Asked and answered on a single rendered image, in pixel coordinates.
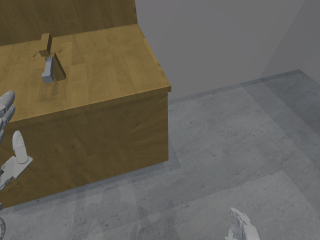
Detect tap lever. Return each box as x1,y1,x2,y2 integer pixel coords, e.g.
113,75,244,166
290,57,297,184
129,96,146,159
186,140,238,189
41,55,55,84

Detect robot right hand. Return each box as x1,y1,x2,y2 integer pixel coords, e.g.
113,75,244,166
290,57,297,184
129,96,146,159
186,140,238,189
225,207,261,240

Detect counter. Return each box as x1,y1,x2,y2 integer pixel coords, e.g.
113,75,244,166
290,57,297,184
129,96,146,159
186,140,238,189
0,0,171,209

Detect robot left hand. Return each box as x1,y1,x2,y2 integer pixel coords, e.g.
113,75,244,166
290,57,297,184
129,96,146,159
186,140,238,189
0,90,33,191

